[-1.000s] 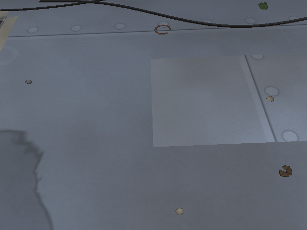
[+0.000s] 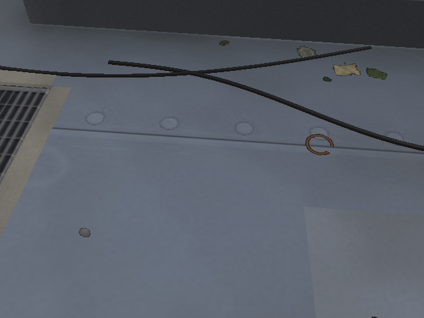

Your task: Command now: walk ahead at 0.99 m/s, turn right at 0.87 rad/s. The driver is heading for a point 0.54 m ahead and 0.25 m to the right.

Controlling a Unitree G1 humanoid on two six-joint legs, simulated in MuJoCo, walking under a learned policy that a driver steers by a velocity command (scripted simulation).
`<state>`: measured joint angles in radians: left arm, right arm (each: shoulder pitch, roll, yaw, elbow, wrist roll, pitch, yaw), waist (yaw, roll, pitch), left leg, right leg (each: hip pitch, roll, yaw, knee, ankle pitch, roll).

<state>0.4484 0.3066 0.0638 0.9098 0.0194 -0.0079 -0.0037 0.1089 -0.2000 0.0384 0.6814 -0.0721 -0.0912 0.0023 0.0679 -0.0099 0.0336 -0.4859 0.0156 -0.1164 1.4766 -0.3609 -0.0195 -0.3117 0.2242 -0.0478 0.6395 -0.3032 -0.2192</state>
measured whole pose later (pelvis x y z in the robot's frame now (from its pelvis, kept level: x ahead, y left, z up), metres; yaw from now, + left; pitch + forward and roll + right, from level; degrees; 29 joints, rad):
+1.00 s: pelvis +0.78 -0.13 +0.03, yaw -49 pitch +2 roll +0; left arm 0.25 0.26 0.04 0.77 -0.02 -0.05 0.02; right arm 0.09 -0.29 -0.04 0.64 -0.01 -0.11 -0.02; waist 0.05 0.04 0.08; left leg -0.70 0.09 -0.07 0.75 -0.01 -0.07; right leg -0.15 0.16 0.04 0.41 -0.28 -0.14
